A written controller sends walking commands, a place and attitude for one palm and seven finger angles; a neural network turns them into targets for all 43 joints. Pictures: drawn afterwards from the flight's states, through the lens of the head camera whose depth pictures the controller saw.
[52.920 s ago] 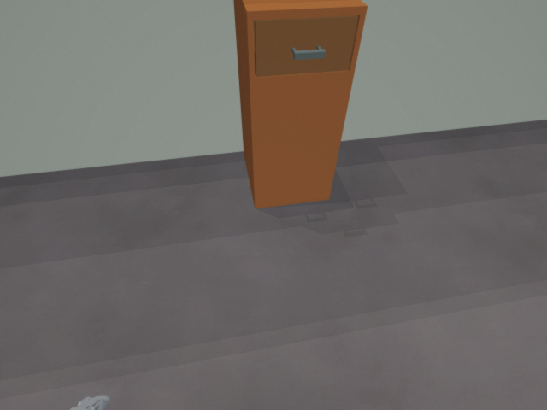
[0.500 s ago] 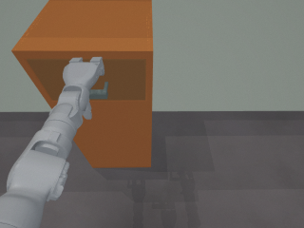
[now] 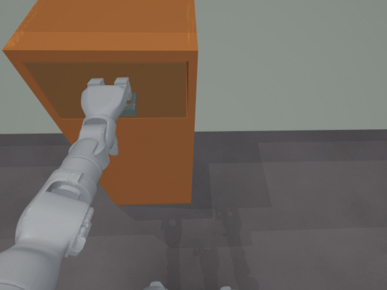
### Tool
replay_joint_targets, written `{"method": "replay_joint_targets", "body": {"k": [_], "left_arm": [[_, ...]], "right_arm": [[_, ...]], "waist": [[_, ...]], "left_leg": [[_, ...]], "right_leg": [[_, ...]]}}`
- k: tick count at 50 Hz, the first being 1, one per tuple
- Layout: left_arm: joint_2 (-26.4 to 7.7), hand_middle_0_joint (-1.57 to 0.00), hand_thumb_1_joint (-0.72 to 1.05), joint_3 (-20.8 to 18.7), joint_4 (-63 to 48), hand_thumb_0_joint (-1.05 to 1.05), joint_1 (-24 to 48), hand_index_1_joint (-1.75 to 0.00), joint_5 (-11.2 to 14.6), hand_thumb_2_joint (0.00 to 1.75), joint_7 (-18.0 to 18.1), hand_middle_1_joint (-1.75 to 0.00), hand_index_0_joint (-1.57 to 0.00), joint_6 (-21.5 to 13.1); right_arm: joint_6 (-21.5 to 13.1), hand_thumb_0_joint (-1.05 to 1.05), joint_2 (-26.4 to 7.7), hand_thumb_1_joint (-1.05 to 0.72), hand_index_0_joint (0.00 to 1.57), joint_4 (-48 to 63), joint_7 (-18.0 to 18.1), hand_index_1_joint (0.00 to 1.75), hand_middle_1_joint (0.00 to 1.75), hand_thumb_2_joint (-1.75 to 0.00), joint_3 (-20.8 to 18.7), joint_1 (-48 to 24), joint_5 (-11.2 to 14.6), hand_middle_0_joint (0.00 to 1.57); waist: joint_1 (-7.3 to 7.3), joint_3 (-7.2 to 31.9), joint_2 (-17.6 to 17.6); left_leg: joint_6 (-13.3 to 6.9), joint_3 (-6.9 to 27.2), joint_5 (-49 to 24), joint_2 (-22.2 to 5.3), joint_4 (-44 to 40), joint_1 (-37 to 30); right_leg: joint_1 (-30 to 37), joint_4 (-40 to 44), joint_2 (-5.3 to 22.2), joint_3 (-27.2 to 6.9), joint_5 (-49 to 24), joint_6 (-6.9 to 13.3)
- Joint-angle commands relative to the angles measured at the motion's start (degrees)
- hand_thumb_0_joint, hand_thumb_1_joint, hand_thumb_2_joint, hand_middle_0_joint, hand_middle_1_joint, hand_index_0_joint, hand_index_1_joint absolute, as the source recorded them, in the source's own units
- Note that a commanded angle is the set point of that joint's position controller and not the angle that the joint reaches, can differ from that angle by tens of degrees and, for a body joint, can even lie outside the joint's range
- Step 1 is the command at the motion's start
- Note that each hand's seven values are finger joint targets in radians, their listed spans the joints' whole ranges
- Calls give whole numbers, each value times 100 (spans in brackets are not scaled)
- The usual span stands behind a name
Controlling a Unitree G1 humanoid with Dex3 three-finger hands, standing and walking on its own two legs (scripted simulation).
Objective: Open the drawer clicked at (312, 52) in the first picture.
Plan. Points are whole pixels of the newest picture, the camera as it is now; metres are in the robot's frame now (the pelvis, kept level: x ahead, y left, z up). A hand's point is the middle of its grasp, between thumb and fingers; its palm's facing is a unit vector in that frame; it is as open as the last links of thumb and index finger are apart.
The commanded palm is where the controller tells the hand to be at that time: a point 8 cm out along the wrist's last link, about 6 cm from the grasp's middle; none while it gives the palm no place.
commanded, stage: lower the fingers behind the handle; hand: left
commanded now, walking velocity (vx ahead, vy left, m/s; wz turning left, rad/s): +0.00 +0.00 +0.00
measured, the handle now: (114, 103) +0.53 +0.17 +0.05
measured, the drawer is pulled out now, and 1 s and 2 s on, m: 0.00 0.00 0.00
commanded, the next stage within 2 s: lift the fingers back up to retry in 0.52 s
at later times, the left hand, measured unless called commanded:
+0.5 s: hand (112, 117) +0.49 +0.17 +0.05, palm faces +0.01 -0.01 -1.00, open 13.6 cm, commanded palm +0.47 +0.17 +0.08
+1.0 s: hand (111, 116) +0.48 +0.17 +0.05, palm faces -0.07 -0.02 -1.00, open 13.8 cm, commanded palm +0.47 +0.16 +0.14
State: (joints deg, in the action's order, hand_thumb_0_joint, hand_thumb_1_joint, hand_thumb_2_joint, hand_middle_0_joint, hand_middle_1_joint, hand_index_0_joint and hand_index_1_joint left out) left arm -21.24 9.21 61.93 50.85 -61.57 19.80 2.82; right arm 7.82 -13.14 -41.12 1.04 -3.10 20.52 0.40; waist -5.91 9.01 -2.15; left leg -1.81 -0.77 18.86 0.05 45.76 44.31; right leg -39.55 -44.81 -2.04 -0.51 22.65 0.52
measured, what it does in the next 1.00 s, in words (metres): stands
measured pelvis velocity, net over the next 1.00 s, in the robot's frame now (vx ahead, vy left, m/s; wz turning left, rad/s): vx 0.00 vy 0.00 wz -0.01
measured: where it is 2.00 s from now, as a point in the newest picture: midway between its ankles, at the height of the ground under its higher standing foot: outside the picture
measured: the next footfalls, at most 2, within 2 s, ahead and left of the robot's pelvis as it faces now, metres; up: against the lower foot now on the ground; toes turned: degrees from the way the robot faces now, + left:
none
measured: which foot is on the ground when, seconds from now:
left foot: down 0.00-1.00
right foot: down 0.00-1.00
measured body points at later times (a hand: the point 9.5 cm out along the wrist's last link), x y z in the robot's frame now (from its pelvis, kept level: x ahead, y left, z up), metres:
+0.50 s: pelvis -0.01 +0.01 -0.01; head +0.07 +0.01 +0.43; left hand +0.48 +0.17 +0.10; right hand +0.00 -0.26 -0.13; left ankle +0.02 +0.10 -0.70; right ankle -0.02 -0.12 -0.70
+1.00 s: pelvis +0.00 +0.00 +0.01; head +0.08 -0.01 +0.45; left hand +0.48 +0.17 +0.11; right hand +0.02 -0.26 -0.13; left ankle +0.02 +0.10 -0.70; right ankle -0.02 -0.12 -0.70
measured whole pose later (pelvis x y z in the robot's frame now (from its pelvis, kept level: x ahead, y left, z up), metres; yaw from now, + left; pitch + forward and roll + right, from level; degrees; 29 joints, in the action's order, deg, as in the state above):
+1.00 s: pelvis +0.00 +0.00 +0.01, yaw -1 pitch +16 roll -1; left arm -23.7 9.1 56.1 47.2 -59.4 13.0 1.5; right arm 6.5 -13.4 -39.5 2.2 -3.5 21.3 0.3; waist -6.2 7.4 -3.2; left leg -2.0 -1.4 18.8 -0.1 44.0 41.1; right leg -36.5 -42.9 -2.1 -1.3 22.2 0.3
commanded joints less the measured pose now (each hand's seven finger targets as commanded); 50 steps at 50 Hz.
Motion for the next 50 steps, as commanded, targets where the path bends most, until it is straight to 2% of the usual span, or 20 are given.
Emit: {"method": "replay_joint_targets", "body": {"k": [1, 5, 7, 10, 12, 15, 17, 18, 20, 23, 25, 28, 32, 35, 37, 39, 42, 46, 47, 50], "left_arm": [[-940, -30, -50, -186, -423, 0, 2327, -120, -19, 30, -146, -120, -30, 209], [-776, -30, -50, -41, -273, 0, 2267, -120, -14, 30, -287, -120, -30, 109], [-653, -30, -50, 35, -335, 0, 2227, -120, -14, 30, -299, -120, -30, 68], [-910, -30, -50, -153, -486, 0, 2349, -120, -42, 30, -300, -120, -30, -11], [-639, -30, -50, 22, -567, 0, 2362, -120, -5, 30, -280, -120, -30, -24], [-898, -30, -50, -220, -545, 0, 2227, -120, 22, 30, -241, -120, -30, -18], [-675, -30, -50, 10, -512, 0, 2279, -120, 53, 30, -247, -120, -30, 39], [-816, -30, -50, -90, -486, 0, 2325, -120, 26, 30, -228, -120, -30, 53], [-975, -30, -50, -190, -460, 0, 2382, -120, 11, 30, -213, -120, -30, 85], [-819, -30, -50, -27, -441, 0, 2492, -120, 16, 30, -213, -120, -30, 153], [-964, -30, -50, -138, -478, 0, 2564, -120, 6, 30, -212, -120, -30, 152], [-751, -30, -50, 27, -407, 0, 2528, -120, 17, 30, -233, -120, -30, 192], [-817, -30, -50, -6, -507, 0, 2601, -120, 72, 30, -270, -120, -30, 175], [-1043, -30, -50, -148, -957, 0, 2941, -120, 81, 30, -265, -120, -30, 73], [-827, -30, -50, -13, -1062, 0, 2979, -120, 124, 30, -269, -120, -30, 45], [-1121, -30, -50, -256, -1331, 0, 3117, -120, 183, 30, -250, -120, -30, -58], [-1034, -30, -50, -193, -1627, 0, 3096, -120, 213, 30, -248, -120, -30, -173], [-1251, -30, -50, -418, -2192, 0, 3035, -120, 246, 30, -226, -120, -30, -365], [-1128, -30, -50, -324, -2332, 0, 3084, -120, 267, 30, -223, -120, -30, -400], [-1332, -30, -50, -498, -2812, 0, 3137, -120, 319, 30, -195, -120, -30, -516]], "right_arm": [[-67, 0, -978, -90, 20, 466, 81, 30, 30, -90, -275, 569, -6, 20], [-67, 0, -988, -90, 20, 544, 105, 30, 30, -90, -237, 545, -3, 20], [-85, 0, -970, -90, 20, 605, 106, 30, 30, -90, -241, 532, -15, 20], [-92, 0, -981, -90, 20, 642, 122, 30, 30, -90, -257, 574, -24, 20], [-100, 0, -948, -90, 20, 658, 105, 30, 30, -90, -262, 574, -32, 20], [-82, 0, -973, -90, 20, 636, 101, 30, 30, -90, -269, 602, -30, 20], [-68, 0, -963, -90, 20, 653, 106, 30, 30, -90, -247, 559, -11, 20], [-66, 0, -973, -90, 20, 623, 117, 30, 30, -90, -248, 579, -2, 20], [-61, 0, -1000, -90, 20, 596, 128, 30, 30, -90, -244, 607, 2, 20], [-58, 0, -987, -90, 20, 581, 136, 30, 30, -90, -239, 598, 8, 20], [-63, 0, -1000, -90, 20, 554, 131, 30, 30, -90, -240, 626, 4, 20], [-51, 0, -976, -90, 20, 546, 133, 30, 30, -90, -236, 620, 5, 20], [-59, 0, -991, -90, 20, 561, 143, 30, 30, -90, -222, 601, 8, 20], [-84, 0, -971, -90, 20, 586, 156, 30, 30, -90, -254, 615, 14, 20], [-111, 0, -946, -90, 20, 573, 156, 30, 30, -90, -268, 592, 16, 20], [-143, 0, -958, -90, 20, 573, 173, 30, 30, -90, -271, 588, 8, 20], [-191, 0, -940, -90, 20, 574, 175, 30, 30, -90, -278, 573, 11, 20], [-241, 0, -924, -90, 20, 599, 165, 30, 30, -90, -319, 538, -5, 20], [-256, 0, -921, -90, 20, 595, 160, 30, 30, -90, -323, 518, -14, 20], [-293, 0, -920, -90, 20, 603, 152, 30, 30, -90, -353, 481, -21, 20]], "waist": [[-298, 1607, 221], [-381, 1259, 370], [-365, 1321, 266], [-328, 1659, 199], [-336, 1660, 100], [-270, 1773, 196], [-357, 1536, 223], [-342, 1487, 227], [-336, 1567, 272], [-408, 1473, 260], [-378, 1632, 122], [-417, 1478, 145], [-413, 1578, 165], [-342, 2011, -81], [-390, 1876, -73], [-327, 2104, -25], [-306, 2124, -123], [-167, 2369, -294], [-199, 2362, -257], [-121, 2605, -298]], "left_leg": [[-98, -1, -1069, 51, -397, -1776], [-93, 38, -773, 29, -357, -1555], [-91, 58, -674, 25, -307, -1581], [-90, 63, -720, 15, -215, -1625], [-74, 92, -695, 2, -203, -1695], [-82, 88, -806, -7, -177, -1669], [-87, 71, -626, 4, -200, -1554], [-81, 82, -542, -4, -225, -1507], [-91, 85, -577, -2, -221, -1495], [-95, 72, -490, 5, -247, -1464], [-90, 78, -521, 0, -246, -1550], [-79, 88, -489, -2, -270, -1536], [-88, 96, -443, 2, -295, -1580], [-73, 123, -629, -9, -334, -1930], [-69, 152, -674, -28, -384, -2095], [-79, 168, -814, -22, -407, -2204], [-75, 168, -1082, -24, -473, -2466], [-68, 166, -1614, -16, -493, -2862], [-72, 167, -1768, -18, -503, -2949], [-81, 153, -2153, -1, -508, -3213]], "right_leg": [[67, 704, -159, 132, -1061, 142], [-230, 633, -140, 163, -800, 134], [-365, 561, -145, 179, -683, 152], [-323, 468, -135, 146, -706, 147], [-441, 439, -148, 185, -655, 156], [-294, 438, -155, 173, -757, 153], [-392, 496, -157, 170, -637, 139], [-420, 490, -151, 177, -569, 144], [-361, 492, -152, 161, -606, 136], [-400, 530, -150, 163, -555, 129], [-395, 512, -151, 154, -567, 136], [-457, 520, -153, 187, -545, 144], [-376, 550, -150, 166, -527, 133], [-196, 555, -154, 148, -639, 140], [-257, 621, -167, 182, -651, 142], [-15, 657, -167, 167, -760, 149], [83, 731, -185, 183, -941, 147], [355, 775, -211, 184, -1291, 169], [384, 790, -215, 198, -1396, 164], [662, 822, -221, 172, -1734, 155]]}}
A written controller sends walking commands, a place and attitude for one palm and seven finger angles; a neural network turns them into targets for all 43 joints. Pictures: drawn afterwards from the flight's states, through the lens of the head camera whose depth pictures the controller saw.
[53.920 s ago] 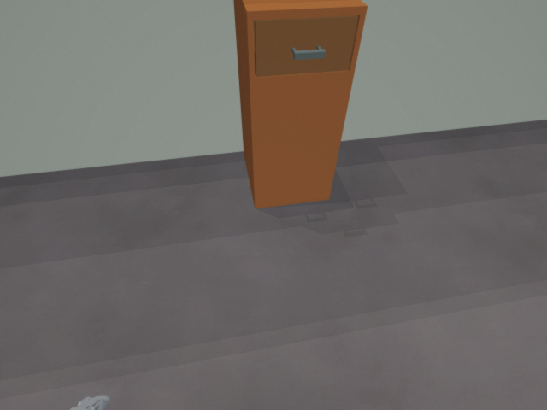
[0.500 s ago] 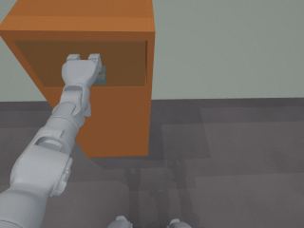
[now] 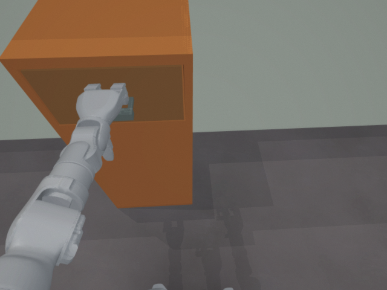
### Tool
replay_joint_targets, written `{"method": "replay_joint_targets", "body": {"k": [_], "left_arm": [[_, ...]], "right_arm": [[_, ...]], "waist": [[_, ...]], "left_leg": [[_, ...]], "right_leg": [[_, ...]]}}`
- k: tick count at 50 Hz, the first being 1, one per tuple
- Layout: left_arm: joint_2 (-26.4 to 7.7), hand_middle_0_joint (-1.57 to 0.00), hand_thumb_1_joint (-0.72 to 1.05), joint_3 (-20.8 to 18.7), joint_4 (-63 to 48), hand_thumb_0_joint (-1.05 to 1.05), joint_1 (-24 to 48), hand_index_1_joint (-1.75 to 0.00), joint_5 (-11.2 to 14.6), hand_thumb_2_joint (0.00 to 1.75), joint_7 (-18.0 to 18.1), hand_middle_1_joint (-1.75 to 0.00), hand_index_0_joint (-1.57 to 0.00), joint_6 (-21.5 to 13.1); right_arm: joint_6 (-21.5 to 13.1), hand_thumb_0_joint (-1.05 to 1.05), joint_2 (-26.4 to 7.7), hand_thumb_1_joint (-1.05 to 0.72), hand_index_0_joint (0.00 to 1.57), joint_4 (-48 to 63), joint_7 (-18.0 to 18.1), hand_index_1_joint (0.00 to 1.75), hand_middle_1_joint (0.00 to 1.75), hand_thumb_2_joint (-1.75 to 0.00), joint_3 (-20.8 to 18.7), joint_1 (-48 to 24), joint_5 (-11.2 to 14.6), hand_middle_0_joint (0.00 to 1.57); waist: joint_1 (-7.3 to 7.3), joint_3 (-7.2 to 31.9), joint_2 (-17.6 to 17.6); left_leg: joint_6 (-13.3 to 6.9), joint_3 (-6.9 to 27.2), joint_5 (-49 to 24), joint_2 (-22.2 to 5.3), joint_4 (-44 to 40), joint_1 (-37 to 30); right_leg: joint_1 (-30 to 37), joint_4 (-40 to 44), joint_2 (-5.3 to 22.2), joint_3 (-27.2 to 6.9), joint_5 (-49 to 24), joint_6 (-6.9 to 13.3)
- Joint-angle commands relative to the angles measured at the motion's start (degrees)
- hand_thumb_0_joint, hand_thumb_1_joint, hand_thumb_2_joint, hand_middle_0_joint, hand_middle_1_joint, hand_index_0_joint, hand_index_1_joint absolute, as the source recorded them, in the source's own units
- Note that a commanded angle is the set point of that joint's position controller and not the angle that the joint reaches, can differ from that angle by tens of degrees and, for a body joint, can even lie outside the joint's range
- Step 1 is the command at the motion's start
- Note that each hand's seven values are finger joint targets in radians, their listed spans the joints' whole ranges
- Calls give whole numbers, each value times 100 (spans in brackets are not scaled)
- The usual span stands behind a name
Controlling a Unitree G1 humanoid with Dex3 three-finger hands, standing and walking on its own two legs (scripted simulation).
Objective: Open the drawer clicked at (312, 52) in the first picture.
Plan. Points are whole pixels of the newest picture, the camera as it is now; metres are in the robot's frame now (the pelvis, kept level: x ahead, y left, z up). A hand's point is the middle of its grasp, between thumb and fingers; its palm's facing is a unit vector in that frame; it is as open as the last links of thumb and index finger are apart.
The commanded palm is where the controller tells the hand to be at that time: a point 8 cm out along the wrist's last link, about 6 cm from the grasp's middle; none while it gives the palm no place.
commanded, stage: lift the fingers back up to retry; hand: left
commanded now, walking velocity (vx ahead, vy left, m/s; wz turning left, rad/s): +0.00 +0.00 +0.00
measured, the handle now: (111, 108) +0.52 +0.18 +0.05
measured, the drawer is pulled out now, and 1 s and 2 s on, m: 0.00 0.00 0.00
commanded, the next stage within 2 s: re-aim the fingers above the handle in 0.40 s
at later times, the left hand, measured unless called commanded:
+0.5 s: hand (108, 103) +0.48 +0.16 +0.10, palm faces +0.00 -0.04 -1.00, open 13.5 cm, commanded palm +0.46 +0.17 +0.16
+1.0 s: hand (108, 104) +0.48 +0.16 +0.10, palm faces -0.02 -0.03 -1.00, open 13.8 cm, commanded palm +0.46 +0.17 +0.16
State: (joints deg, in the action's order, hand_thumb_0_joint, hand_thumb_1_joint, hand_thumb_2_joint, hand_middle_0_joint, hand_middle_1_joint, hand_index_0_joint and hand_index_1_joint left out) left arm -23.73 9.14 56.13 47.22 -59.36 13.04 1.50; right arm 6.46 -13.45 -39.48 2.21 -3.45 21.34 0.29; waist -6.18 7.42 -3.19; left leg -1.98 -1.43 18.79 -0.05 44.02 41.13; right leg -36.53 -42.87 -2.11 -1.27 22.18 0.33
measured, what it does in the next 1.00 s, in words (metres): stands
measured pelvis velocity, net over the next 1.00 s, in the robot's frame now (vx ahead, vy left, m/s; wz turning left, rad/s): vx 0.01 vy -0.02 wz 0.02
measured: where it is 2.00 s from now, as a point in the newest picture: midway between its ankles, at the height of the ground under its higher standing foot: outside the picture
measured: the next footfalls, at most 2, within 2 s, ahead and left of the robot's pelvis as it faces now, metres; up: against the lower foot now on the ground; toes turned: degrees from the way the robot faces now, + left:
none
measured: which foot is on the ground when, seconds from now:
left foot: down 0.00-1.00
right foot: down 0.00-1.00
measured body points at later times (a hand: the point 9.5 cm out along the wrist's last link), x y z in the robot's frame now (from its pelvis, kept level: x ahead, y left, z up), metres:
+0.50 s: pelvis +0.04 -0.02 +0.02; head +0.08 -0.05 +0.46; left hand +0.48 +0.16 +0.16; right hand +0.16 -0.28 -0.12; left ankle +0.02 +0.10 -0.71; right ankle -0.02 -0.12 -0.71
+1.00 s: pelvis +0.01 -0.02 +0.01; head +0.07 -0.04 +0.46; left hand +0.47 +0.16 +0.16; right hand +0.06 -0.30 -0.13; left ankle +0.02 +0.10 -0.71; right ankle -0.02 -0.12 -0.71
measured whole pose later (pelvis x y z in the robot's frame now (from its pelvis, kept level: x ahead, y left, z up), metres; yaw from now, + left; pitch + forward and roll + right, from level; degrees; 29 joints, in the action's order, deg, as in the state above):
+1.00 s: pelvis +0.01 -0.02 +0.01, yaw +1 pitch +12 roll +0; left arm -24.6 8.7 49.9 46.1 -57.4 8.3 -0.4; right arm 9.3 -14.9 -40.5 2.1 -3.7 18.1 1.6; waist -4.2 6.4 -3.0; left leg -0.1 -0.3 17.0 0.0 37.3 32.2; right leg -28.4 -38.2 -2.2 -0.4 21.7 2.2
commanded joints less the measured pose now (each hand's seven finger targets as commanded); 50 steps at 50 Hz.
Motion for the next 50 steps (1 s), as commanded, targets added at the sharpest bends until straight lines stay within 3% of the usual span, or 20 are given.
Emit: {"method": "replay_joint_targets", "body": {"k": [1, 2, 4, 6, 10, 12, 15, 18, 21, 22, 25, 27, 29, 32, 33, 39, 42, 44, 47, 50], "left_arm": [[-1100, -30, -50, -504, -2411, 0, 3493, -120, 90, 30, 480, -120, -30, -417], [-912, -30, -50, -375, -2667, 0, 3488, -120, 148, 30, 471, -120, -30, -452], [-1319, -30, -50, -729, -2870, 0, 3320, -120, 195, 30, 462, -120, -30, -486], [-1045, -30, -50, -542, -3255, 0, 3141, -120, 276, 30, 419, -120, -30, -514], [-1359, -30, -50, -753, -4121, 0, 2980, -120, 362, 30, 370, -120, -30, -545], [-1158, -30, -50, -632, -4360, 0, 2636, -120, 457, 30, 310, -120, -30, -497], [-1179, -30, -50, -715, -3620, 0, 2079, -120, 301, 30, 311, -120, -30, -205], [-737, -30, -50, -326, -2363, 0, 1952, -120, 138, 30, 186, -120, -30, 398], [-1096, -30, -50, -507, -2470, 0, 2078, -120, 194, 30, -129, -120, -30, 564], [-948, -30, -50, -355, -2318, 0, 2099, -120, 197, 30, -253, -120, -30, 588], [-1171, -30, -50, -484, -1884, 0, 1850, -120, 235, 30, -587, -120, -30, 457], [-1015, -30, -50, -322, -2049, 0, 1872, -120, 253, 30, -729, -120, -30, 240], [-1175, -30, -50, -462, -2298, 0, 1911, -120, 256, 30, -780, -120, -30, -41], [-1166, -30, -50, -514, -2298, 0, 1844, -120, 267, 30, -700, -120, -30, -278], [-1405, -30, -50, -725, -2256, 0, 1794, -120, 249, 30, -634, -120, -30, -325], [-1355, -30, -50, -587, -2320, 0, 2495, -120, 222, 30, -278, -120, -30, -343], [-1098, -30, -50, -340, -2210, 0, 2839, -120, 240, 30, -203, -120, -30, -287], [-1288, -30, -50, -543, -2077, 0, 2781, -120, 278, 30, -188, -120, -30, -272], [-1305, -30, -50, -522, -1733, 0, 2849, -120, 240, 30, -171, -120, -30, -184], [-1504, -30, -50, -732, -1521, 0, 2595, -120, 163, 30, -176, -120, -30, -162]], "right_arm": [[-161, 0, -896, -90, 20, 430, 31, 30, 30, -90, -330, 378, -14, 20], [-174, 0, -866, -90, 20, 458, 11, 30, 30, -90, -344, 332, -27, 20], [-159, 0, -887, -90, 20, 440, 6, 30, 30, -90, -344, 286, -32, 20], [-174, 0, -838, -90, 20, 482, -20, 30, 30, -90, -361, 201, -8, 20], [-219, 0, -835, -90, 20, 495, -41, 30, 30, -90, -379, 48, 1, 20], [-269, 0, -804, -90, 20, 511, -70, 30, 30, -90, -373, -34, 7, 20], [-198, 0, -802, -90, 20, 353, -159, 30, 30, -90, -369, -134, 46, 20], [24, 0, -856, -90, 20, 279, -223, 30, 30, -90, -294, -325, 103, 20], [214, 0, -889, -90, 20, 446, -164, 30, 30, -90, -227, -501, 102, 20], [265, 0, -862, -90, 20, 481, -130, 30, 30, -90, -206, -562, 108, 20], [339, 0, -879, -90, 20, 599, -4, 30, 30, -90, -117, -688, 137, 20], [353, 0, -840, -90, 20, 711, 39, 30, 30, -90, -111, -736, 145, 20], [346, 0, -811, -90, 20, 790, 42, 30, 30, -90, -127, -724, 118, 20], [318, 0, -784, -90, 20, 818, 46, 30, 30, -90, -139, -691, 125, 20], [316, 0, -799, -90, 20, 808, 52, 30, 30, -90, -139, -670, 126, 20], [222, 0, -822, -90, 20, 667, 24, 30, 30, -90, -215, -497, 120, 20], [165, 0, -828, -90, 20, 540, 7, 30, 30, -90, -246, -344, 145, 20], [139, 0, -856, -90, 20, 514, 15, 30, 30, -90, -260, -270, 119, 20], [121, 0, -886, -90, 20, 435, 13, 30, 30, -90, -232, -185, 139, 20], [129, 0, -899, -90, 20, 463, 1, 30, 30, -90, -236, -112, 123, 20]], "waist": [[-83, 2817, -287], [-68, 2925, -392], [23, 3067, -325], [63, 3080, -409], [141, 3428, -458], [170, 3268, -553], [223, 2813, -209], [173, 1878, 342], [303, 2312, 409], [244, 2185, 608], [271, 1779, 1031], [284, 1760, 846], [344, 1910, 571], [327, 1764, 563], [367, 1796, 561], [146, 1983, 287], [2, 1961, 217], [54, 2126, 362], [39, 1909, 333], [176, 2129, 358]], "left_leg": [[-55, 222, -2364, 14, -316, -3018], [-54, 197, -2579, 21, -305, -3182], [-48, 192, -3089, 17, -279, -3303], [-42, 206, -3594, 12, -281, -3523], [-34, 210, -4489, -2, -248, -3937], [1, 249, -4889, -31, -270, -4053], [-3, 186, -4601, 21, -326, -3664], [-17, 25, -3078, 107, -637, -2908], [-77, -122, -3296, 227, -617, -2796], [-93, -131, -3202, 249, -631, -2706], [-121, -170, -2565, 270, -770, -2319], [-117, -178, -2496, 282, -793, -2367], [-104, -177, -2601, 270, -745, -2479], [-99, -159, -2330, 260, -722, -2368], [-90, -148, -2271, 255, -730, -2308], [-89, -108, -2012, 246, -668, -2392], [-98, -59, -1889, 221, -673, -2501], [-113, -57, -1975, 228, -666, -2473], [-104, -58, -1793, 203, -748, -2298], [-102, -89, -1905, 200, -770, -2222]], "right_leg": [[380, 604, -221, 258, -1837, 187], [459, 626, -218, 258, -1996, 179], [761, 619, -208, 245, -2385, 177], [812, 634, -215, 257, -2688, 158], [1161, 657, -182, 186, -3362, 115], [1126, 677, -170, 207, -3462, 100], [1238, 701, -140, 229, -3544, 101], [1219, 874, -111, 279, -2996, 153], [1972, 816, -2, 140, -4007, 134], [1995, 836, 20, 128, -4086, 102], [2109, 941, 109, 57, -3961, 33], [2043, 952, 117, 31, -3803, 45], [2082, 924, 131, -7, -3734, 81], [1865, 933, 113, -23, -3484, 63], [1896, 920, 108, -31, -3375, 75], [1598, 959, 69, -43, -2778, 98], [1314, 989, 22, -4, -2526, 95], [1512, 1000, 25, -22, -2628, 100], [1357, 1021, 14, 1, -2446, 90], [1570, 972, 1, 0, -2527, 107]]}}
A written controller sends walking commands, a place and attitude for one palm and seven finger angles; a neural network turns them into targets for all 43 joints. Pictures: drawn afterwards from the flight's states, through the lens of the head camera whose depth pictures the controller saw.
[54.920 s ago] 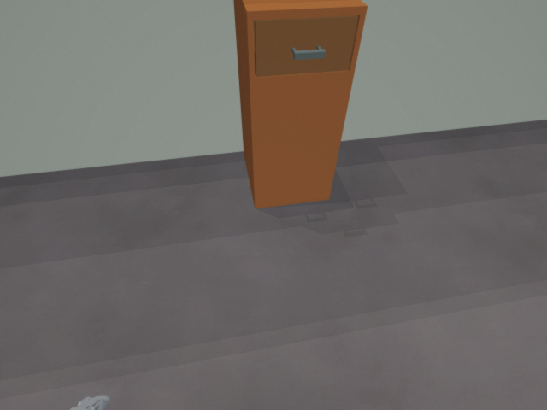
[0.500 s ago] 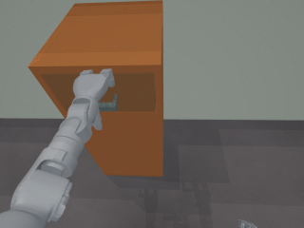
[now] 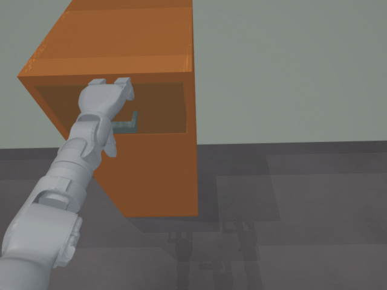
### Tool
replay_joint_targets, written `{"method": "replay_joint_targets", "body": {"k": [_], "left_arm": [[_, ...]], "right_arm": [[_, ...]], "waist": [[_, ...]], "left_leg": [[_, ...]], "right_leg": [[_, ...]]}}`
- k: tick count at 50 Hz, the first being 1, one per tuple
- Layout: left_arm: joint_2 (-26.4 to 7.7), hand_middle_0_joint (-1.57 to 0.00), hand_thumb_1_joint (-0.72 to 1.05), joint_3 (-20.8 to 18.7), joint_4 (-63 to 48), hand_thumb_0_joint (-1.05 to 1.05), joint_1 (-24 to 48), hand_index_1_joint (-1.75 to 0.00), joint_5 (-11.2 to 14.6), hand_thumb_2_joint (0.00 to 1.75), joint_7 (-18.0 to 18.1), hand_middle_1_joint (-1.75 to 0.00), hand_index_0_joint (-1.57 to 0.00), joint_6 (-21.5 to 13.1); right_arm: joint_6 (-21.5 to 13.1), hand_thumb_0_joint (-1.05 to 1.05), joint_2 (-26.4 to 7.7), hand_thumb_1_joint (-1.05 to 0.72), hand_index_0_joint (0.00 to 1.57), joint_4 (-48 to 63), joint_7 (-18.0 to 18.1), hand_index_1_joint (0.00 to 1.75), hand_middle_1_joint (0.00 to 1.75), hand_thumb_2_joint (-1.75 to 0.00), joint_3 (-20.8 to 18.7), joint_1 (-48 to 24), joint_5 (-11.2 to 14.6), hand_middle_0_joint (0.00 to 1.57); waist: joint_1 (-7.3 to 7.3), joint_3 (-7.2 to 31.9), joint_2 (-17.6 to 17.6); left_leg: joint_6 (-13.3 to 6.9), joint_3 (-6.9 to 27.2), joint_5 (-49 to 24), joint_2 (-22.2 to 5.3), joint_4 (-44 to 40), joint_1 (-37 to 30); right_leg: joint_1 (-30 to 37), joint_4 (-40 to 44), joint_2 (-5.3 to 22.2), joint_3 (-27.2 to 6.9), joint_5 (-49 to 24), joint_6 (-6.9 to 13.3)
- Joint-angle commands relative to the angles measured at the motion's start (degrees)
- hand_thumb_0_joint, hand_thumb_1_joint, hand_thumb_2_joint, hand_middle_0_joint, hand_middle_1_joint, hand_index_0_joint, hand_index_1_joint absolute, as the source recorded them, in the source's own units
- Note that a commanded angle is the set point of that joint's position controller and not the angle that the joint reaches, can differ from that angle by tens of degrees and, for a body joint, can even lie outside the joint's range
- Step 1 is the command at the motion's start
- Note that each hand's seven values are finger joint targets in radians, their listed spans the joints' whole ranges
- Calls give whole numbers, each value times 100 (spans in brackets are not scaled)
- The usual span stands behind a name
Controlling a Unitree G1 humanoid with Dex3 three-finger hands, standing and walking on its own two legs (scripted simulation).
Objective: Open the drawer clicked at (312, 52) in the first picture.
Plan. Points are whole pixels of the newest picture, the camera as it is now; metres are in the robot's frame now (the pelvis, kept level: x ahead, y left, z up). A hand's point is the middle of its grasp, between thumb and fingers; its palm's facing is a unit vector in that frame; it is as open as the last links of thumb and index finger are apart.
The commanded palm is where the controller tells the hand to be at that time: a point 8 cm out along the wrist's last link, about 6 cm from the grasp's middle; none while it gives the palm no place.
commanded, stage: re-aim the fingers above the handle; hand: left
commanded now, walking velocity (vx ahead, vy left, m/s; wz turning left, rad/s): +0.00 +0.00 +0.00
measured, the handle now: (116, 121) +0.51 +0.19 +0.03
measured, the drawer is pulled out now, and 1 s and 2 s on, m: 0.00 0.00 0.00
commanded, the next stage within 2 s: lower the fingers behind the handle in 1.52 s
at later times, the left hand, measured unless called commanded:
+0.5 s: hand (112, 117) +0.47 +0.17 +0.09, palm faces +0.01 -0.03 -1.00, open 13.6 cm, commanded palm +0.46 +0.19 +0.14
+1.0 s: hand (113, 116) +0.47 +0.17 +0.09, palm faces +0.01 -0.02 -1.00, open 13.6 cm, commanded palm +0.45 +0.18 +0.14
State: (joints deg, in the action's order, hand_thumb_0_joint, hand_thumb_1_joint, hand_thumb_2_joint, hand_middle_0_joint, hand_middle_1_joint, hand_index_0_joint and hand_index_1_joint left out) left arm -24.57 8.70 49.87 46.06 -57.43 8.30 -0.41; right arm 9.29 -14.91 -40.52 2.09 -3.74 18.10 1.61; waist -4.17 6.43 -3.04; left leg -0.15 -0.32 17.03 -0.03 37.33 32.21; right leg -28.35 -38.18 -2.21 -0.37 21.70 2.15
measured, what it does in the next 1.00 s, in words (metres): stands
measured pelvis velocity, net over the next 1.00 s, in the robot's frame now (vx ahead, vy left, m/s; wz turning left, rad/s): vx -0.03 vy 0.02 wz -0.02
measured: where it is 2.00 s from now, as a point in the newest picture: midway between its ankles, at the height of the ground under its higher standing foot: outside the picture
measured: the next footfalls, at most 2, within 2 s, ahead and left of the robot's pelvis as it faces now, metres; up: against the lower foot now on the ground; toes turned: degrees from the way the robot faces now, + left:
none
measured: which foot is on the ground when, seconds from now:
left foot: down 0.00-1.00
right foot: down 0.00-1.00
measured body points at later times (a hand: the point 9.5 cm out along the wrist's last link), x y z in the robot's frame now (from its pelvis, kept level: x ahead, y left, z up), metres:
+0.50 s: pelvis -0.02 +0.02 +0.00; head +0.04 +0.01 +0.44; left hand +0.47 +0.17 +0.15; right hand +0.03 -0.25 -0.13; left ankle +0.01 +0.12 -0.72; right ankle -0.04 -0.10 -0.72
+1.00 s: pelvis -0.03 +0.02 -0.01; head +0.03 +0.01 +0.44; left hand +0.47 +0.17 +0.14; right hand -0.01 -0.25 -0.14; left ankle +0.01 +0.12 -0.72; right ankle -0.04 -0.10 -0.72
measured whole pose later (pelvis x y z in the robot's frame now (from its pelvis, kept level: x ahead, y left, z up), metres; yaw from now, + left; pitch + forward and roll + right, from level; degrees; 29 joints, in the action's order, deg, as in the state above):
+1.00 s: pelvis -0.03 +0.02 -0.01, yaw -1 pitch +14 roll +0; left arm -23.2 9.1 59.1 54.1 -59.9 11.8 2.9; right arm 6.5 -14.2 -39.2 3.0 -2.1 20.5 1.6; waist -6.2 7.2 -2.4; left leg -1.5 -1.5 16.0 0.1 40.4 37.9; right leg -34.1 -40.7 -2.0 -1.4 20.2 0.7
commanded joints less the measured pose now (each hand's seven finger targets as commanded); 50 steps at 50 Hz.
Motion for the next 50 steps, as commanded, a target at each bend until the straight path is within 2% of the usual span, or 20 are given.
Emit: {"method": "replay_joint_targets", "body": {"k": [1, 4, 10, 14, 16, 18, 20, 22, 24, 27, 30, 31, 33, 35, 37, 41, 43, 45, 48, 50], "left_arm": [[-1290, -30, -50, -589, -812, 0, 2613, -120, -24, 30, 282, -120, -30, 53], [-1342, -30, -50, -614, -531, 0, 2645, -120, -18, 30, 268, -120, -30, 85], [-1174, -30, -50, -455, -587, 0, 2998, -120, -146, 30, 372, -120, -30, 104], [-1407, -30, -50, -671, -439, 0, 2953, -120, -153, 30, 425, -120, -30, 128], [-1201, -30, -50, -452, -442, 0, 3076, -120, -161, 30, 446, -120, -30, 171], [-1281, -30, -50, -505, -197, 0, 3070, -120, -183, 30, 468, -120, -30, 260], [-1478, -30, -50, -603, -209, 0, 3211, -120, -244, 30, 478, -120, -30, 283], [-1382, -30, -50, -507, -66, 0, 3289, -120, -267, 30, 499, -120, -30, 368], [-1440, -30, -50, -581, -38, 0, 3332, -120, -263, 30, 508, -120, -30, 395], [-1320, -30, -50, -452, -28, 0, 3433, -120, -291, 30, 524, -120, -30, 466], [-1371, -30, -50, -454, 151, 0, 3517, -120, -306, 30, 506, -120, -30, 520], [-1443, -30, -50, -500, 138, 0, 3491, -120, -319, 30, 502, -120, -30, 528], [-1197, -30, -50, -319, 82, 0, 3571, -120, -330, 30, 503, -120, -30, 538], [-1354, -30, -50, -443, 148, 0, 3563, -120, -330, 30, 490, -120, -30, 519], [-1177, -30, -50, -315, 107, 0, 3510, -120, -317, 30, 484, -120, -30, 523], [-1193, -30, -50, -338, 200, 0, 3503, -120, -329, 30, 497, -120, -30, 514], [-1060, -30, -50, -200, 127, 0, 3733, -120, -308, 30, 511, -120, -30, 524], [-1342, -30, -50, -414, 151, 0, 3656, -120, -348, 30, 518, -120, -30, 505], [-1063, -30, -50, -238, 123, 0, 3509, -120, -311, 30, 504, -120, -30, 515], [-1197, -30, -50, -380, 24, 0, 3503, -120, -305, 30, 515, -120, -30, 464]], "right_arm": [[-157, 0, -749, -90, 20, 583, 20, 30, 30, -90, -200, 210, 4, 20], [-178, 0, -798, -90, 20, 550, 41, 30, 30, -90, -180, 257, 23, 20], [-251, 0, -765, -90, 20, 556, 30, 30, 30, -90, -210, 377, 12, 20], [-291, 0, -791, -90, 20, 582, 42, 30, 30, -90, -190, 395, 0, 20], [-310, 0, -786, -90, 20, 600, 49, 30, 30, -90, -173, 377, 20, 20], [-324, 0, -807, -90, 20, 581, 63, 30, 30, -90, -148, 399, 20, 20], [-331, 0, -815, -90, 20, 612, 80, 30, 30, -90, -147, 408, 26, 20], [-339, 0, -811, -90, 20, 592, 93, 30, 30, -90, -125, 405, 28, 20], [-352, 0, -811, -90, 20, 613, 91, 30, 30, -90, -128, 427, 15, 20], [-362, 0, -803, -90, 20, 616, 101, 30, 30, -90, -123, 433, 12, 20], [-361, 0, -824, -90, 20, 625, 123, 30, 30, -90, -99, 470, 22, 20], [-358, 0, -820, -90, 20, 635, 131, 30, 30, -90, -91, 464, 21, 20], [-362, 0, -792, -90, 20, 651, 128, 30, 30, -90, -101, 469, 10, 20], [-359, 0, -822, -90, 20, 630, 132, 30, 30, -90, -90, 499, 16, 20], [-365, 0, -794, -90, 20, 660, 132, 30, 30, -90, -95, 487, 12, 20], [-372, 0, -801, -90, 20, 644, 140, 30, 30, -90, -98, 522, 8, 20], [-410, 0, -807, -90, 20, 614, 144, 30, 30, -90, -101, 538, 9, 20], [-409, 0, -822, -90, 20, 603, 153, 30, 30, -90, -101, 581, 13, 20], [-419, 0, -779, -90, 20, 624, 135, 30, 30, -90, -112, 557, 6, 20], [-421, 0, -793, -90, 20, 612, 132, 30, 30, -90, -132, 579, -3, 20]], "waist": [[-64, 2055, 443], [-139, 1670, 682], [-172, 1880, 266], [-147, 1895, 455], [-207, 1759, 347], [-222, 1591, 407], [-217, 1757, 356], [-275, 1562, 348], [-263, 1728, 439], [-286, 1748, 258], [-337, 1692, 475], [-291, 1765, 334], [-330, 1753, 258], [-344, 1757, 377], [-329, 1766, 251], [-355, 1678, 334], [-441, 1640, 366], [-367, 1835, 396], [-341, 1758, 194], [-312, 1909, 314]], "left_leg": [[-289, -204, -1661, 193, -124, -1270], [-293, -188, -1411, 143, -210, -1114], [-281, -170, -1247, 113, -209, -1371], [-290, -157, -1207, 97, -195, -1254], [-283, -163, -1117, 92, -212, -1238], [-276, -145, -1006, 79, -228, -1162], [-277, -162, -974, 83, -192, -1141], [-267, -147, -884, 70, -199, -1092], [-278, -138, -960, 77, -157, -1102], [-272, -149, -882, 75, -138, -1152], [-281, -127, -787, 69, -133, -1008], [-273, -136, -778, 78, -125, -1008], [-267, -123, -786, 74, -115, -1082], [-265, -98, -774, 51, -111, -1032], [-260, -114, -737, 62, -109, -1058], [-266, -97, -551, 60, -114, -983], [-280, -105, -438, 51, -123, -966], [-289, -97, -532, 64, -97, -947], [-270, -122, -557, 66, -100, -1014], [-281, -116, -632, 53, -84, -1041]], "right_leg": [[690, 541, 5, -66, -2429, -79], [522, 658, 10, -50, -2047, -87], [177, 623, -45, -21, -1545, -55], [236, 616, -45, -17, -1480, -53], [61, 607, -49, -2, -1405, -67], [-52, 613, -58, 24, -1250, -63], [-20, 588, -49, -21, -1201, -79], [-186, 584, -52, 26, -1090, -72], [-97, 572, -54, 17, -1128, -69], [-239, 549, -58, 18, -1056, -74], [-251, 553, -52, 10, -990, -99], [-232, 526, -49, 3, -982, -88], [-341, 501, -61, 43, -947, -74], [-345, 491, -61, 43, -933, -87], [-382, 492, -64, 48, -898, -73], [-451, 514, -71, 46, -742, -79], [-522, 545, -61, 26, -672, -103], [-375, 516, -65, 0, -739, -93], [-445, 521, -75, 31, -735, -76], [-339, 511, -83, 7, -801, -83]]}}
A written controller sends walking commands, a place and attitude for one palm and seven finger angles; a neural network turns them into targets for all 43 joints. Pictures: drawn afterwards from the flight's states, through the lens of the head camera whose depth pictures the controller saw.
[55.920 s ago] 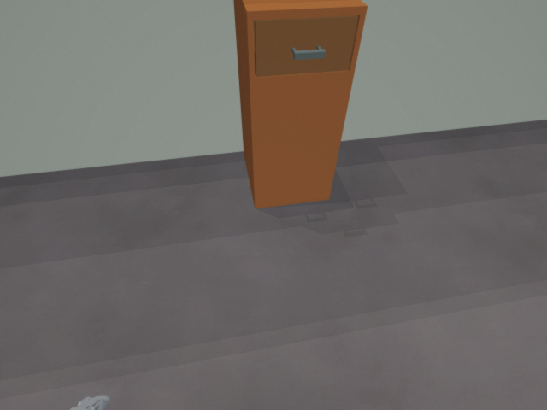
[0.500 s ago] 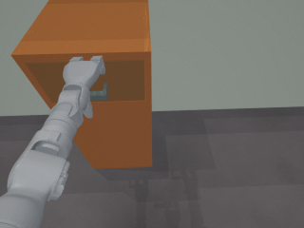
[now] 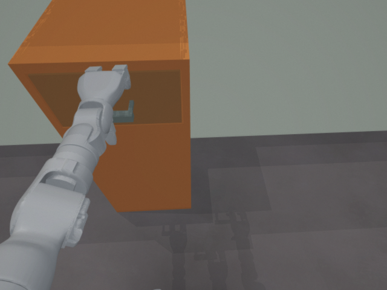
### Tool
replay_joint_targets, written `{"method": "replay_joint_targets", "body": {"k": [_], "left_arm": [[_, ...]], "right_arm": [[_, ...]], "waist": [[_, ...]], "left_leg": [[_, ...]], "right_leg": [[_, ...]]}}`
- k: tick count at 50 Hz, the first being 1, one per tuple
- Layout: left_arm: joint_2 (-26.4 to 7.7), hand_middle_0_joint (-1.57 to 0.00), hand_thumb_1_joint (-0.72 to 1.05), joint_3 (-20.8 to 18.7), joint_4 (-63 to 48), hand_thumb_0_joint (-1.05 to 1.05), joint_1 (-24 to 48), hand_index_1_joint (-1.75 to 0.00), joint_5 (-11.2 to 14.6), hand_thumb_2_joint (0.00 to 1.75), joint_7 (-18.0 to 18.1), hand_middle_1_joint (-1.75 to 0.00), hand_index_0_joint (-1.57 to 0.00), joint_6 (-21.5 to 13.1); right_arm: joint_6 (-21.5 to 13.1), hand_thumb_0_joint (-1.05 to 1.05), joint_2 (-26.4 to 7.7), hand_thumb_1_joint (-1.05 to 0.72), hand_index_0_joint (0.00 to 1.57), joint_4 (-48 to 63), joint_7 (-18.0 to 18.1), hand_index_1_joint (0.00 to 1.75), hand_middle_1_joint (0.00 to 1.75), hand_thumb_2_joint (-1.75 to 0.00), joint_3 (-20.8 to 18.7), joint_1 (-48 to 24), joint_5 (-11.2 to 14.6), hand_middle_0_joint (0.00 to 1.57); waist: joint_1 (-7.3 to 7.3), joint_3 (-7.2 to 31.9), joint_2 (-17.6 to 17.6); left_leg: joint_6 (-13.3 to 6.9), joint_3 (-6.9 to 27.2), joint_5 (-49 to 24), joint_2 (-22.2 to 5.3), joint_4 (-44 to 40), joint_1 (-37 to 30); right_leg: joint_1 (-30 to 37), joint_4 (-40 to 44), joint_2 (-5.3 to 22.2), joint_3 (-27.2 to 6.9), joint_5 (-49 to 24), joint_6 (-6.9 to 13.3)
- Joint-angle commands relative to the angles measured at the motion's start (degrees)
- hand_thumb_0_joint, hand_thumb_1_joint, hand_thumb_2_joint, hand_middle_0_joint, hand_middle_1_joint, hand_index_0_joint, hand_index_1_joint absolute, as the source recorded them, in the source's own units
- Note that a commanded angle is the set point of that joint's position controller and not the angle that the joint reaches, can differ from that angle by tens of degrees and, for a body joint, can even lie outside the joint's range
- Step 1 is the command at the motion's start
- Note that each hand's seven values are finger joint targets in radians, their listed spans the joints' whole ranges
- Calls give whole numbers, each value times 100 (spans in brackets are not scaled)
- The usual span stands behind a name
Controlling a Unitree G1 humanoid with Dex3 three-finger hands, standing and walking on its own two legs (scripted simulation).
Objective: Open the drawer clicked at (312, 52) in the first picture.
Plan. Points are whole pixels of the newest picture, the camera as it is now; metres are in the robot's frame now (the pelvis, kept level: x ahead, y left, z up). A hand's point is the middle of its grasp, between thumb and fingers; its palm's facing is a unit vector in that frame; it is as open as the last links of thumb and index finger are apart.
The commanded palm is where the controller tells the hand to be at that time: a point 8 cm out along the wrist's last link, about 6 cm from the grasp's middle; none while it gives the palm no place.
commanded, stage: re-aim the fingers above the handle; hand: left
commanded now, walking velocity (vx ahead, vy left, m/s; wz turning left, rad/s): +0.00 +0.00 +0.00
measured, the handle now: (112, 110) +0.54 +0.18 +0.04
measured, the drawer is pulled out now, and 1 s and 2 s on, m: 0.00 0.00 0.00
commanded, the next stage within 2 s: lower the fingers behind the handle in 0.52 s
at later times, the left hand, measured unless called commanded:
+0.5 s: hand (110, 106) +0.49 +0.16 +0.10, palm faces +0.01 -0.02 -1.00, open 13.7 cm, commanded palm +0.47 +0.17 +0.15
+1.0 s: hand (114, 110) +0.49 +0.16 +0.08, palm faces +0.01 -0.04 -1.00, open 13.7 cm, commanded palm +0.47 +0.18 +0.12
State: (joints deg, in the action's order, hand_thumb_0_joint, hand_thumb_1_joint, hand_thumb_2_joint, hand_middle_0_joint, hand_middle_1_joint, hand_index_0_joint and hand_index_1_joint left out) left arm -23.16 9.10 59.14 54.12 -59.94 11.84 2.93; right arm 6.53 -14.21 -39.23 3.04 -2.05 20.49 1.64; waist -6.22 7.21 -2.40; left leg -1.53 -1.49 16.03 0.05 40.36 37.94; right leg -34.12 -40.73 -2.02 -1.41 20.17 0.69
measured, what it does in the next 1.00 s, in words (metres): stands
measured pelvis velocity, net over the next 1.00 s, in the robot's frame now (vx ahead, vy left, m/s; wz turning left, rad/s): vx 0.03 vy -0.02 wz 0.01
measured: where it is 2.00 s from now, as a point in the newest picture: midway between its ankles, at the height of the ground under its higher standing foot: outside the picture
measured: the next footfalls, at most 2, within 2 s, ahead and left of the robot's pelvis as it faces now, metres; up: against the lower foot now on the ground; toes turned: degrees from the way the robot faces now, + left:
none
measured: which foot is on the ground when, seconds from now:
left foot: down 0.00-1.00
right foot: down 0.00-1.00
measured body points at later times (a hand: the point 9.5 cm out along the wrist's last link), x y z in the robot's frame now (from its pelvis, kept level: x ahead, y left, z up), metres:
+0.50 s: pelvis +0.02 +0.00 +0.00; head +0.07 -0.02 +0.45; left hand +0.49 +0.16 +0.15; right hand +0.07 -0.27 -0.13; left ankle +0.03 +0.10 -0.71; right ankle -0.01 -0.11 -0.71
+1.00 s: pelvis +0.03 -0.02 +0.00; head +0.08 -0.03 +0.45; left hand +0.49 +0.16 +0.14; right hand +0.10 -0.28 -0.13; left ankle +0.03 +0.10 -0.71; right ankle -0.01 -0.11 -0.71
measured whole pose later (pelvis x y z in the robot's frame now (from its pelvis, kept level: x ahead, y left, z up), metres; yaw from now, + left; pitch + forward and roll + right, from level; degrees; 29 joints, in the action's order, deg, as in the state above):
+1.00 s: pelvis +0.03 -0.02 +0.00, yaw +0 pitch +13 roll +0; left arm -21.3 8.8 51.6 45.2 -59.6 12.3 2.1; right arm 9.8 -14.2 -38.8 1.9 -2.7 16.7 1.4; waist -3.8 8.4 -2.2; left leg -0.4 -0.9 17.9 -0.2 38.6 33.8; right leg -30.0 -39.2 -2.4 -0.9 22.2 1.9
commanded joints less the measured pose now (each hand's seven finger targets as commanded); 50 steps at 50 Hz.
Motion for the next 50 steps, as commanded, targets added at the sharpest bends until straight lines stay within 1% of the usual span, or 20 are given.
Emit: {"method": "replay_joint_targets", "body": {"k": [1, 2, 3, 8, 11, 14, 16, 18, 20, 22, 24, 26, 31, 32, 34, 36, 38, 40, 41, 50], "left_arm": [[-1306, -30, -50, -406, -977, 0, 2612, -120, -40, 30, 166, -120, -30, 121], [-1169, -30, -50, -306, -984, 0, 2598, -120, -17, 30, 155, -120, -30, 121], [-1318, -30, -50, -450, -943, 0, 2501, -120, -26, 30, 160, -120, -30, 124], [-1040, -30, -50, -300, -1195, 0, 2373, -120, 16, 30, 146, -120, -30, 84], [-1249, -30, -50, -494, -1264, 0, 2241, -120, 35, 30, 142, -120, -30, 44], [-910, -30, -50, -225, -1381, 0, 2352, -120, 73, 30, 131, -120, -30, 48], [-1216, -30, -50, -438, -1270, 0, 2241, -120, 15, 30, 144, -120, -30, 101], [-995, -30, -50, -266, -1430, 0, 2373, -120, 39, 30, 132, -120, -30, 100], [-1134, -30, -50, -392, -1435, 0, 2194, -120, 16, 30, 120, -120, -30, 88], [-805, -30, -50, -182, -1627, 0, 2207, -120, 66, 30, 96, -120, -30, 73], [-905, -30, -50, -330, -1547, 0, 1892, -120, 103, 30, 67, -120, -30, 73], [-681, -30, -50, -121, -1601, 0, 1962, -120, 116, 30, 36, -120, -30, 97], [-1283, -30, -50, -605, -2021, 0, 1997, -120, 88, 30, 68, -120, -30, -103], [-1002, -30, -50, -375, -2102, 0, 1996, -120, 89, 30, 77, -120, -30, -128], [-1107, -30, -50, -528, -1844, 0, 1721, -120, 65, 30, 119, -120, -30, -123], [-920, -30, -50, -365, -1867, 0, 1682, -120, 83, 30, 143, -120, -30, -78], [-1070, -30, -50, -515, -1820, 0, 1477, -120, 64, 30, 182, -120, -30, -41], [-1027, -30, -50, -438, -1695, 0, 1538, -120, 36, 30, 181, -120, -30, 3], [-1033, -30, -50, -483, -1549, 0, 1348, -120, 67, 30, 179, -120, -30, 53], [-1240, -30, -50, -518, -1051, 0, 1030, -120, -9, 30, 42, -120, -30, 141]], "right_arm": [[-144, 0, -856, -90, 20, 501, 32, 30, 30, -90, -297, 329, -5, 20], [-150, 0, -843, -90, 20, 504, 24, 30, 30, -90, -292, 319, -11, 20], [-142, 0, -860, -90, 20, 496, 23, 30, 30, -90, -298, 320, 0, 20], [-141, 0, -836, -90, 20, 519, -7, 30, 30, -90, -330, 284, -18, 20], [-132, 0, -856, -90, 20, 502, -13, 30, 30, -90, -338, 260, -14, 20], [-135, 0, -827, -90, 20, 512, -28, 30, 30, -90, -338, 202, -12, 20], [-105, 0, -858, -90, 20, 486, -12, 30, 30, -90, -330, 201, -1, 20], [-111, 0, -834, -90, 20, 490, -24, 30, 30, -90, -338, 196, 0, 20], [-74, 0, -834, -90, 20, 512, -37, 30, 30, -90, -339, 153, -4, 20], [-58, 0, -804, -90, 20, 530, -63, 30, 30, -90, -357, 117, -15, 20], [-22, 0, -812, -90, 20, 551, -77, 30, 30, -90, -357, 83, -28, 20], [7, 0, -806, -90, 20, 553, -84, 30, 30, -90, -350, 55, -9, 20], [25, 0, -787, -90, 20, 581, -43, 30, 30, -90, -357, -18, -29, 20], [24, 0, -765, -90, 20, 599, -63, 30, 30, -90, -351, -42, -30, 20], [41, 0, -777, -90, 20, 538, -80, 30, 30, -90, -361, -21, -43, 20], [62, 0, -775, -90, 20, 550, -99, 30, 30, -90, -362, -51, -32, 20], [90, 0, -779, -90, 20, 548, -114, 30, 30, -90, -369, -56, -36, 20], [123, 0, -790, -90, 20, 510, -112, 30, 30, -90, -360, -52, -32, 20], [142, 0, -791, -90, 20, 524, -109, 30, 30, -90, -356, -49, -27, 20], [254, 0, -818, -90, 20, 562, -43, 30, 30, -90, -293, -48, -7, 20]], "waist": [[-56, 1878, 152], [-75, 1813, 162], [-44, 1721, 206], [-22, 1842, 210], [31, 1814, 284], [-45, 1720, 267], [-12, 1723, 311], [-40, 1791, 291], [28, 1899, 163], [7, 1896, 134], [76, 1991, 309], [14, 1790, 364], [149, 2155, 232], [106, 2116, 126], [120, 2019, 383], [104, 1914, 278], [176, 2007, 253], [91, 1915, 423], [141, 1810, 466], [144, 1643, 641]], "left_leg": [[-138, -4, -582, 59, -397, -1620], [-137, 1, -616, 55, -411, -1650], [-129, 16, -638, 39, -410, -1619], [-135, 1, -869, 38, -404, -1812], [-140, 1, -967, 39, -408, -1797], [-137, -7, -992, 40, -429, -1869], [-142, -4, -1010, 49, -410, -1835], [-139, -5, -1108, 52, -410, -1919], [-135, -26, -1266, 66, -377, -1990], [-123, -17, -1418, 58, -363, -2116], [-124, -12, -1576, 70, -349, -2106], [-126, 5, -1545, 66, -366, -2077], [-148, -25, -1881, 119, -293, -2141], [-141, -39, -1947, 131, -267, -2178], [-136, -38, -2040, 107, -249, -2071], [-126, -72, -1953, 120, -252, -2028], [-129, -87, -1922, 139, -246, -2005], [-133, -99, -1919, 129, -236, -1915], [-133, -116, -1863, 148, -246, -1811], [-133, -176, -1498, 178, -268, -1387]], "right_leg": [[291, 760, -101, 117, -697, 80], [278, 767, -105, 142, -729, 84], [245, 748, -119, 160, -718, 94], [321, 756, -130, 167, -906, 94], [433, 764, -131, 158, -1027, 101], [395, 814, -119, 170, -1014, 102], [429, 784, -122, 139, -1098, 92], [426, 776, -116, 164, -1174, 90], [528, 747, -114, 136, -1341, 105], [470, 728, -124, 186, -1439, 111], [697, 725, -115, 183, -1619, 120], [562, 730, -121, 210, -1628, 103], [969, 654, -93, 123, -2138, 112], [880, 643, -96, 141, -2186, 110], [958, 646, -91, 146, -2283, 112], [867, 644, -85, 142, -2314, 96], [956, 640, -88, 126, -2307, 107], [942, 646, -69, 115, -2411, 81], [985, 664, -70, 116, -2423, 83], [1113, 696, -4, 33, -2368, 44]]}}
